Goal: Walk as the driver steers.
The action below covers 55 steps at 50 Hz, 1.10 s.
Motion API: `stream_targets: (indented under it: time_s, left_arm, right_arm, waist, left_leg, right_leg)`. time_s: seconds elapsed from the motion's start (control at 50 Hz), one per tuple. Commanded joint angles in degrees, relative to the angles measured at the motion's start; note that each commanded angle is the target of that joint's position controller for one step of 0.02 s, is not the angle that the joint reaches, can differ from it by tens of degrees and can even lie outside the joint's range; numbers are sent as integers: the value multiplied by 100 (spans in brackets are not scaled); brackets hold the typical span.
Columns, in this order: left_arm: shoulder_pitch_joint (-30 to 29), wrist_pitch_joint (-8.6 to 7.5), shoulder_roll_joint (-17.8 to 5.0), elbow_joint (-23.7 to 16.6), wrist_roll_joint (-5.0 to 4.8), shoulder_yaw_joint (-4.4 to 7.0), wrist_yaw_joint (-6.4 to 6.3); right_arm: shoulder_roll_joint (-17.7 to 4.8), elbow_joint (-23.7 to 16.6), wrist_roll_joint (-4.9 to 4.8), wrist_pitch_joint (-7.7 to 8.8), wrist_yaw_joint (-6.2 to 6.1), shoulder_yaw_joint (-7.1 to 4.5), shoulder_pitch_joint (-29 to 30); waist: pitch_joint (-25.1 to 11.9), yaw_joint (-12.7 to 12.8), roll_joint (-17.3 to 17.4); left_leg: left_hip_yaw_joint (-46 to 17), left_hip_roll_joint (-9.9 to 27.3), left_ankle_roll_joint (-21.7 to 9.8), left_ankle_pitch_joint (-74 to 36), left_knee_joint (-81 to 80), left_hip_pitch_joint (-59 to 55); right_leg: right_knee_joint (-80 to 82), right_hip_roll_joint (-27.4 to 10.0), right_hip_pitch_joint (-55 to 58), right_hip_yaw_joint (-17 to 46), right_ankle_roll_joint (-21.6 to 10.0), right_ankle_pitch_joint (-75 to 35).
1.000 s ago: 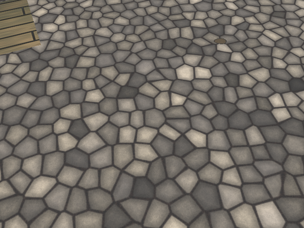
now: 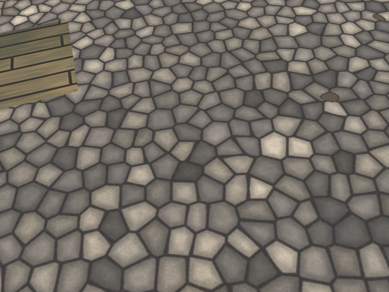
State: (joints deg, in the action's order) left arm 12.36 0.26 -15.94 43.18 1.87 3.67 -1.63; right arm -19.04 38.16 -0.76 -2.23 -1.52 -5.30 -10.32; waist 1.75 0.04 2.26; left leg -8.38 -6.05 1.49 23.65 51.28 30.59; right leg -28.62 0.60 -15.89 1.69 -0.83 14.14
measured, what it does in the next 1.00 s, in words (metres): walks ahead: left foot, then right foot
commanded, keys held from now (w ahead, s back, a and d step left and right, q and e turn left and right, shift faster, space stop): q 0.10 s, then no key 0.24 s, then e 0.16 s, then w+e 0.48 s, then w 0.02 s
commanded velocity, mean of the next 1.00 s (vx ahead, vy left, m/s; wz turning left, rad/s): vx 0.15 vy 0.00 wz -0.08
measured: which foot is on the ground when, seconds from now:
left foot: up 0.00-0.30, down 0.32-0.76, up 0.78-1.00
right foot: down 0.00-0.32, up 0.34-0.74, down 0.76-1.00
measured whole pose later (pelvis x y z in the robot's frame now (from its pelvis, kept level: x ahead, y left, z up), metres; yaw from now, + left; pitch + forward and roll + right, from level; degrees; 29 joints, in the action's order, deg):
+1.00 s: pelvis +0.11 -0.03 +0.01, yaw -9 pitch +1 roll +3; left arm 25.5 -3.2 -13.8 45.4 -0.7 2.1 -0.5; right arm -18.0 42.3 -0.1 5.1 1.6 -4.8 -5.1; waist 1.3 2.9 2.1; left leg -2.0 2.5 1.2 6.2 48.4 34.5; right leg -16.3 1.5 -2.0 3.7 -3.7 15.2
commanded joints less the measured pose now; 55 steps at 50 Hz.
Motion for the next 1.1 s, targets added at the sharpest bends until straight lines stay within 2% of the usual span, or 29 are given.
stream_targets:
  time_s: [0.02, 0.08, 0.14, 0.18, 0.24, 0.28, 0.3, 0.32, 0.34, 0.36, 0.38, 0.42, 0.46, 0.5, 0.54, 0.58, 0.62, 0.72, 0.74, 0.76, 0.78, 0.8, 0.82, 0.84, 0.88, 0.9, 0.98, 1.04, 1.1]
  left_arm:
    - [-749, -144, -636, -614, -130, 111, -90]
    - [-338, -55, -698, -525, -97, 124, -146]
    - [-1, 14, -907, -417, -113, 203, -145]
    - [-108, 34, -1059, -423, -153, 254, -82]
    - [-149, 30, -1139, -353, -256, 275, 19]
    - [-286, 23, -1070, -286, -361, 235, 41]
    - [-60, -15, -916, -150, -380, 178, 52]
    - [141, -80, -628, -125, -188, 73, 86]
    - [250, -161, -263, -244, 32, -64, 151]
    - [-227, -132, -510, -269, -38, -18, 110]
    - [-255, -90, -641, -222, -166, 22, 121]
    - [-146, 19, -701, -45, -203, 70, 75]
    - [55, 89, -763, 42, -222, 105, 56]
    - [69, 118, -788, 12, -283, 130, 44]
    - [-65, 151, -729, -72, -316, 114, 33]
    - [-366, 136, -690, -252, -337, 103, 55]
    - [-430, 76, -631, -321, -331, 92, 97]
    - [368, -47, -520, -1, -364, 113, 276]
    - [794, -57, -518, 199, -355, 142, 283]
    - [1323, -64, -665, 409, -367, 223, 256]
    - [1981, -100, -1212, 472, -375, 384, 167]
    - [1832, -268, -1730, 201, -257, 422, 251]
    - [1442, -401, -1340, 32, -208, 317, 276]
    - [1169, -475, -1059, -50, -234, 227, 262]
    - [928, -467, -880, -134, -304, 149, 219]
    - [970, -458, -885, -166, -270, 125, 177]
    - [1237, -427, -896, -147, -267, 139, 33]
    - [1380, -408, -848, -79, -250, 135, -26]
    - [1535, -415, -853, 43, -270, 148, -18]
  right_arm:
    - [-579, -150, 24, -40, -40, -225, -454]
    - [-365, -426, -74, -51, 4, -118, 25]
    - [-191, -652, -35, -32, 69, -8, 354]
    - [-134, -700, -5, -25, 113, 47, 357]
    - [-251, -655, -10, -49, 134, 22, 245]
    - [-197, -495, 6, -49, 154, 21, -85]
    - [-295, -460, 28, -45, 141, 4, -159]
    - [-599, -488, 52, -53, 86, -45, -296]
    - [-923, -621, 149, -70, 37, -57, 36]
    - [-328, -566, 258, 19, 75, 84, 16]
    - [-86, -455, 317, 118, 113, 184, 165]
    - [-182, -340, 258, 244, 126, 158, 472]
    - [-303, -233, 235, 283, 94, 122, 633]
    - [-450, -166, 190, 228, 40, 50, 630]
    - [-583, -46, 121, 167, -7, -29, 345]
    - [-644, 78, 41, 196, -27, -76, 148]
    - [-603, 136, 10, 286, -12, -91, 169]
    - [-687, 119, -115, 379, 143, -159, 653]
    - [-593, 129, -125, 376, 156, -141, 712]
    - [-327, 131, -71, 396, 174, -66, 726]
    - [94, -19, 89, 441, 219, 69, 908]
    - [98, -414, 19, 574, 220, 80, 1286]
    - [-311, -351, -137, 715, 267, 3, 1268]
    - [-484, -253, -170, 809, 319, -38, 1073]
    - [-553, -42, 90, 880, 285, -85, 936]
    - [-486, -28, 107, 881, 300, -82, 942]
    - [-209, -111, 66, 841, 310, -5, 1253]
    - [0, -207, 21, 855, 392, 98, 1670]
    - [13, -312, -38, 888, 479, 147, 1972]
  waist:
    - [-265, -211, -844]
    - [-213, 94, -1000]
    - [-410, 330, -1105]
    - [-481, 311, -1192]
    - [-506, 266, -1292]
    - [-504, 11, -1192]
    - [-527, -30, -997]
    - [-940, 63, -249]
    - [-970, 323, 1138]
    - [-1067, -115, 816]
    - [-867, -34, 673]
    - [-585, 15, 751]
    - [-474, 123, 659]
    - [-416, 53, 601]
    - [-360, -177, 533]
    - [-18, -329, 601]
    - [122, -288, 531]
    - [-74, 262, 322]
    - [-147, 447, 187]
    - [-206, 613, -166]
    - [-319, 804, -1595]
    - [-127, 703, -2059]
    - [97, 602, -1242]
    - [282, 399, -1041]
    - [302, 257, -559]
    - [242, 217, -752]
    - [213, 259, -674]
    - [333, 443, -875]
    - [534, 572, -900]
  left_leg:
    - [59, 292, 265, -26, 1804, 653]
    - [426, 473, 468, -320, 1367, 875]
    - [534, 652, 526, -114, 416, 532]
    - [741, 677, 435, 92, -235, -116]
    - [982, 560, 265, -81, -1194, -785]
    - [1111, 458, -10, -1136, -2646, -1559]
    - [952, 516, -192, -1953, -3372, -2208]
    - [58, 1251, -387, -3468, -3219, -3280]
    - [-996, 2334, -1180, -4961, -2844, -3485]
    - [-1030, 2532, -1750, -4329, -2993, -2959]
    - [-751, 2314, -1671, -3856, -3108, -2756]
    - [-337, 2010, -1340, -3520, -3150, -2550]
    - [-34, 1943, -1316, -3887, -3104, -2179]
    - [54, 2027, -1424, -3798, -3059, -2199]
    - [-175, 2202, -1532, -1669, -3473, -2322]
    - [-606, 2418, -1550, 349, -3977, -2423]
    - [-608, 2481, -1464, 663, -4160, -2548]
    - [441, 2139, -1111, 365, -3849, -1833]
    - [737, 1965, -972, 518, -3414, -1457]
    - [1131, 1676, -746, 517, -2532, -947]
    - [1847, 1093, -237, 590, -148, 194]
    - [1031, 239, -122, 1220, 1060, 1880]
    - [450, 714, -244, 858, 1541, 2221]
    - [413, 912, -359, 155, 1399, 2249]
    - [484, 1090, -315, -728, 784, 1899]
    - [511, 1074, -236, -1064, 540, 1612]
    - [695, 773, 59, -2105, -633, 1233]
    - [880, 638, 141, -2911, -1624, 617]
    - [927, 649, 19, -3219, -2124, 432]
  right_leg:
    - [1091, -1529, 593, 1174, -946, -1509]
    - [1046, -1410, 1091, 628, -1063, -2049]
    - [922, -1591, 1528, 577, -1196, -2409]
    - [877, -1643, 1301, 442, -1230, -2624]
    - [711, -1698, 1176, 437, -1230, -2844]
    - [371, -1567, 978, 310, -1011, -2758]
    - [193, -1419, 653, 176, -687, -2371]
    - [-417, -1067, 17, -176, -187, -1216]
    - [-986, -497, -891, -599, 337, 1143]
    - [-1421, -556, -793, -146, 510, 1987]
    - [-1625, -611, -743, -11, 541, 1964]
    - [-1701, -612, -785, 65, 592, 1587]
    - [-1916, -507, -495, 42, 639, 1312]
    - [-2133, -422, -624, -63, 622, 1347]
    - [-2296, -430, -975, -186, 513, 1351]
    - [-2289, -538, -1516, -159, 343, 1370]
    - [-1995, -610, -1609, -137, 166, 1358]
    - [-491, -340, 155, -724, -261, 473]
    - [-190, -128, 799, -902, -322, 256]
    - [38, -53, 1488, -722, -475, 439]
    - [846, -1231, 2251, 1200, -968, 953]
    - [1905, -2192, 2366, 4162, -1983, 2299]
    - [2079, -2303, 2295, 4019, -1989, 2463]
    - [2003, -2080, 2201, 3438, -1751, 2116]
    - [1913, -1609, 2055, 2422, -1327, 770]
    - [1929, -1484, 1919, 2142, -1252, 180]
    - [1926, -1066, 1665, 1332, -1097, -1288]
    - [2028, -878, 1194, 926, -956, -1221]
    - [2077, -1047, 1247, 867, -956, -1135]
